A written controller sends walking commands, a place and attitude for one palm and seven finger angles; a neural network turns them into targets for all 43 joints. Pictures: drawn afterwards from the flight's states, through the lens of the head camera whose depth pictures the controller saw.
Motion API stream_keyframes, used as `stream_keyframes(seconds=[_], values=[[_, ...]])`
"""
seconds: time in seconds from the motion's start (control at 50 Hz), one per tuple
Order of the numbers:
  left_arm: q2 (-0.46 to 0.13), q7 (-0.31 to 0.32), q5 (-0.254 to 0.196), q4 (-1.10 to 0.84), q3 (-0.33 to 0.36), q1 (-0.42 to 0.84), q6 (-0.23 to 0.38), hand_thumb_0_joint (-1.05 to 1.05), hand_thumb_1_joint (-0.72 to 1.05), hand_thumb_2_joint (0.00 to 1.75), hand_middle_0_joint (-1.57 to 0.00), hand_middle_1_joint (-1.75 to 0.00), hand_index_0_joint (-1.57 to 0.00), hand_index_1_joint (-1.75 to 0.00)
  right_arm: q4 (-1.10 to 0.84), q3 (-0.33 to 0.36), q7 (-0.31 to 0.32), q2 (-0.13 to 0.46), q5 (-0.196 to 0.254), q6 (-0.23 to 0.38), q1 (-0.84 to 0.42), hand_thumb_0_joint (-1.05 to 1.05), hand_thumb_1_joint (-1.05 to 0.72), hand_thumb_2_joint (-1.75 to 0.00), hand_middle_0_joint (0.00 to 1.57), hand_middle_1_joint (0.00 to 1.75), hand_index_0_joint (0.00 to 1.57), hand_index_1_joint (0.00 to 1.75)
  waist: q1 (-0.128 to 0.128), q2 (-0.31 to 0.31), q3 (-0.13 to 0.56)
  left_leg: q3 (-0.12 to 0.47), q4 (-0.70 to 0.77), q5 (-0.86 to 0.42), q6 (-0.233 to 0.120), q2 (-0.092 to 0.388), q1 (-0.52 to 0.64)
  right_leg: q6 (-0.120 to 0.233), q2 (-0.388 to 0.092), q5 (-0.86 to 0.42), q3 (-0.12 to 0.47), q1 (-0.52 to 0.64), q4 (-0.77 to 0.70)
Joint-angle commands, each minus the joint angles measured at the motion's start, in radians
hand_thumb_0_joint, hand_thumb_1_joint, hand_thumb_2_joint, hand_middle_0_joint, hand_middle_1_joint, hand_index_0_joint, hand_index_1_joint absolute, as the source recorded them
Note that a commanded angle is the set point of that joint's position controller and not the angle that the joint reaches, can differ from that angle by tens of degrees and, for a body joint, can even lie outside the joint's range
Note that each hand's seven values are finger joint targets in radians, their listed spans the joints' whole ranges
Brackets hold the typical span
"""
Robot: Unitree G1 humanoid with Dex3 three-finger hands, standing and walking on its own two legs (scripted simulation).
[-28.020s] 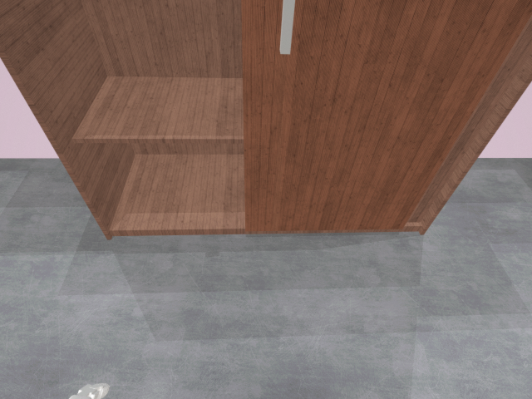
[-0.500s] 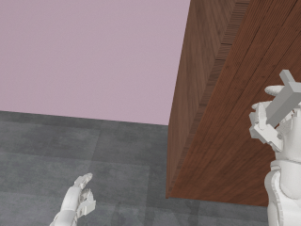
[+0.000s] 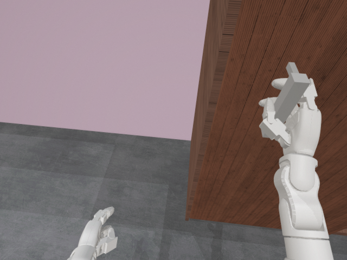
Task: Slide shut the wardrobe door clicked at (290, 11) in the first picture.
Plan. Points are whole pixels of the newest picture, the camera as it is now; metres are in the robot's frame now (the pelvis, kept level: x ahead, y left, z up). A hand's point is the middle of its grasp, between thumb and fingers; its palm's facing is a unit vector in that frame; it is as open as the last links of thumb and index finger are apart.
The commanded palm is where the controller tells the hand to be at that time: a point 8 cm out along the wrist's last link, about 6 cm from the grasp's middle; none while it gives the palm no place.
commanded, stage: stop walking and hold the door there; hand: right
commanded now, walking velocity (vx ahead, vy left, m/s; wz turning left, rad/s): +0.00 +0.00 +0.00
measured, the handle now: (279, 101) +0.38 -0.18 +0.19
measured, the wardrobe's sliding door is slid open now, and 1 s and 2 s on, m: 0.00 0.00 0.00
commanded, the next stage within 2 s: loosen the grip on the handle in 0.08 s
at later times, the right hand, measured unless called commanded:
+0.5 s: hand (272, 117) +0.34 -0.16 +0.19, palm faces +0.33 +0.94 -0.06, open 11.3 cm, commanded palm +0.30 -0.20 +0.19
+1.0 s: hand (270, 121) +0.34 -0.16 +0.18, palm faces +0.23 +0.97 -0.08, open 14.7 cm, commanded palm +0.29 -0.22 +0.19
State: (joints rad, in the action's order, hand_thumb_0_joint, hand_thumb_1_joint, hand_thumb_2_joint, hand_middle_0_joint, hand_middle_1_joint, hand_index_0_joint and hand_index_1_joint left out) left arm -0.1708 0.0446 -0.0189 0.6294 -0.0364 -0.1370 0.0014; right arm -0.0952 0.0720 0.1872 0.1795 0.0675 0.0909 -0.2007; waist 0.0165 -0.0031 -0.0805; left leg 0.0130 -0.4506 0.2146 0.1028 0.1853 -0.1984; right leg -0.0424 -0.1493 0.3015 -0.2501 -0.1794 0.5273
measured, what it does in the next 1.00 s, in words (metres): shifts its weight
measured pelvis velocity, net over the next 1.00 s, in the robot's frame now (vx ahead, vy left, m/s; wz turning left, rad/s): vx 0.01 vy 0.07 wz -0.12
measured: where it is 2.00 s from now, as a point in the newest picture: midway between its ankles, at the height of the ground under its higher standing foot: outside the picture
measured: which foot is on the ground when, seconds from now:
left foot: down 0.00-1.00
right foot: down 0.00-1.00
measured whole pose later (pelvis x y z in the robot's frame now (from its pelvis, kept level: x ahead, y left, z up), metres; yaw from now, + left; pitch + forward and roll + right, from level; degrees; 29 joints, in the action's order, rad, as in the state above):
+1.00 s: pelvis +0.01 +0.07 +0.00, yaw -7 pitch +1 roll +0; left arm -0.24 0.04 -0.02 0.74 0.04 -0.21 0.14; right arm 0.18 0.24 -0.11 0.24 0.18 0.24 -0.30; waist 0.02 0.03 -0.03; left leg -0.06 -0.56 0.34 0.07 0.11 -0.22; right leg -0.09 -0.15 0.26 -0.02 -0.25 0.50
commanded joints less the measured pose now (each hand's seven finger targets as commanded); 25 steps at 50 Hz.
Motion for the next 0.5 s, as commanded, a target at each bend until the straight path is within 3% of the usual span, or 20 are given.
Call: stream_keyframes(seconds=[0.0, 0.06, 0.14, 0.16, 0.18, 0.2, 0.22, 0.24, 0.28, 0.34, 0.36, 0.38, 0.4, 0.46, 0.48], values=[[-0.112, 0.009, -0.001, -0.147, 0.051, 0.128, 0.056, 0.00, 0.90, 0.90, -0.20, -0.30, -0.20, -0.30, -0.255, -0.126, -0.050, 0.044, -0.026, 0.090, -0.325, 0.00, -0.90, -0.90, 0.45, 1.40, 0.45, 1.40, -0.034, 0.065, 0.304, -0.057, -0.015, -0.358, -0.067, -0.072, 0.055, 0.063, -0.027, -0.250, 0.072, 0.133, -0.101], [-0.123, 0.013, -0.001, -0.129, 0.061, 0.115, 0.052, 0.00, 0.90, 0.90, -0.20, -0.30, -0.20, -0.30, -0.223, -0.081, -0.044, 0.092, -0.025, 0.086, -0.319, 0.00, -0.90, -0.90, 0.45, 1.40, 0.45, 1.40, -0.039, 0.014, 0.315, -0.047, 0.000, -0.397, -0.068, -0.063, 0.070, 0.060, -0.023, -0.268, 0.079, 0.149, -0.093], [-0.121, 0.013, -0.002, -0.134, 0.063, 0.122, 0.054, 0.00, 0.90, 0.90, -0.20, -0.30, -0.20, -0.30, -0.233, -0.090, -0.050, 0.074, -0.027, 0.093, -0.355, 0.00, -0.90, -0.90, 0.45, 1.40, 0.45, 1.40, -0.036, 0.041, 0.335, -0.052, -0.011, -0.437, -0.071, -0.061, 0.069, 0.059, -0.023, -0.319, 0.068, 0.168, -0.081], [-0.052, 0.063, 0.005, -0.155, 0.007, 0.069, 0.085, 0.00, 0.90, 0.90, -0.20, -0.30, -0.20, -0.30, -0.130, 0.477, -0.017, 0.770, -0.101, 0.126, -1.059, 0.00, -0.90, -0.90, 0.45, 1.40, 0.45, 1.40, 0.008, 0.148, 0.196, -0.106, -0.213, 0.208, -0.046, -0.144, -0.078, 0.050, 0.036, -0.172, 0.082, 0.065, -0.279], [-0.108, 0.037, 0.014, -0.078, 0.114, 0.023, 0.140, 0.00, 0.90, 0.90, -0.20, -0.30, -0.20, -0.30, 0.284, 0.102, -0.092, 0.167, -0.101, 0.020, -0.775, 0.00, -0.78, -0.84, 0.45, 1.40, 0.45, 1.40, -0.024, -0.081, 0.245, -0.087, -0.110, -0.058, -0.131, -0.162, -0.046, -0.019, 0.069, -0.263, 0.219, 0.043, -0.186], [-0.141, 0.020, -0.028, -0.059, 0.088, -0.046, 0.149, 0.00, 0.90, 0.90, -0.20, -0.30, -0.20, -0.30, 0.166, 0.122, -0.123, 0.103, 0.027, 0.017, -0.655, 0.00, -0.66, -0.78, 0.45, 1.40, 0.45, 1.40, -0.011, -0.106, 0.374, -0.087, -0.035, -0.234, -0.109, -0.190, 0.046, -0.009, 0.069, -0.448, 0.159, 0.147, -0.138], [-0.155, 0.021, -0.024, -0.035, 0.097, -0.014, 0.157, 0.00, 0.90, 0.90, -0.20, -0.30, -0.20, -0.30, 0.097, 0.232, -0.134, 0.210, 0.075, 0.019, -0.632, 0.00, -0.54, -0.73, 0.45, 1.40, 0.45, 1.40, -0.003, -0.065, 0.408, -0.077, 0.018, -0.214, -0.090, -0.192, 0.084, -0.002, 0.088, -0.362, 0.130, 0.170, -0.133], [-0.154, 0.013, -0.013, -0.022, 0.088, -0.008, 0.160, 0.00, 0.90, 0.90, -0.20, -0.30, -0.20, -0.30, 0.100, 0.143, -0.151, 0.114, 0.084, 0.025, -0.635, 0.00, -0.42, -0.67, 0.45, 1.40, 0.45, 1.40, -0.012, -0.064, 0.404, -0.083, 0.026, -0.215, -0.090, -0.197, 0.070, 0.006, 0.108, -0.334, 0.139, 0.159, -0.127], [-0.135, -0.009, -0.009, -0.006, 0.085, -0.036, 0.170, 0.00, 0.90, 0.90, -0.20, -0.30, -0.20, -0.30, 0.117, 0.043, -0.152, 0.015, 0.047, 0.053, -0.621, 0.00, -0.17, -0.55, 0.45, 1.40, 0.45, 1.40, -0.018, 0.024, 0.344, -0.102, 0.024, -0.183, -0.090, -0.202, 0.027, 0.004, 0.114, -0.293, 0.143, 0.135, -0.123], [-0.144, -0.040, 0.003, 0.002, 0.089, -0.052, 0.185, 0.00, 0.90, 0.90, -0.20, -0.30, -0.20, -0.30, 0.158, 0.003, -0.119, 0.031, -0.028, 0.135, -0.609, 0.00, 0.19, -0.37, 0.45, 1.40, 0.45, 1.40, -0.024, 0.088, 0.228, -0.095, 0.041, -0.074, -0.093, -0.192, -0.018, 0.017, 0.125, -0.140, 0.153, 0.055, -0.136], [-0.148, -0.040, 0.006, 0.007, 0.096, -0.062, 0.186, 0.00, 0.90, 0.90, -0.20, -0.30, -0.20, -0.30, 0.180, 0.052, -0.114, 0.088, -0.043, 0.155, -0.607, 0.00, 0.31, -0.32, 0.45, 1.40, 0.45, 1.40, -0.021, 0.035, 0.236, -0.093, 0.051, -0.050, -0.091, -0.195, -0.004, 0.022, 0.124, -0.113, 0.154, 0.046, -0.137], [-0.159, -0.041, 0.008, 0.003, 0.101, -0.054, 0.186, 0.00, 0.90, 0.90, -0.20, -0.30, -0.20, -0.30, 0.203, 0.070, -0.119, 0.124, -0.052, 0.171, -0.604, 0.00, 0.43, -0.26, 0.44, 1.38, 0.44, 1.38, -0.018, 0.028, 0.249, -0.085, 0.052, -0.035, -0.092, -0.190, 0.000, 0.029, 0.127, -0.107, 0.153, 0.035, -0.130], [-0.153, -0.043, 0.007, -0.005, 0.100, -0.051, 0.189, 0.00, 0.90, 0.90, -0.20, -0.30, -0.20, -0.30, 0.191, 0.041, -0.131, 0.105, -0.049, 0.188, -0.624, 0.00, 0.55, -0.20, 0.42, 1.37, 0.42, 1.37, -0.024, 0.020, 0.253, -0.081, 0.052, -0.020, -0.090, -0.186, -0.004, 0.036, 0.130, -0.095, 0.152, 0.033, -0.126], [-0.172, -0.035, 0.002, 0.002, 0.114, -0.060, 0.189, 0.00, 0.90, 0.90, -0.20, -0.30, -0.20, -0.30, 0.240, 0.116, -0.178, 0.190, -0.007, 0.223, -0.618, 0.00, 0.55, -0.20, 0.38, 1.32, 0.38, 1.32, -0.020, -0.060, 0.255, -0.072, 0.067, 0.024, -0.084, -0.185, 0.018, 0.044, 0.127, -0.060, 0.157, 0.016, -0.123], [-0.174, -0.034, -0.003, -0.006, 0.115, -0.050, 0.190, 0.00, 0.90, 0.90, -0.20, -0.30, -0.20, -0.30, 0.224, 0.095, -0.198, 0.177, 0.011, 0.231, -0.643, 0.00, 0.55, -0.20, 0.37, 1.30, 0.37, 1.30, -0.026, -0.043, 0.262, -0.065, 0.066, 0.029, -0.081, -0.178, 0.009, 0.050, 0.129, -0.053, 0.158, 0.018, -0.118]])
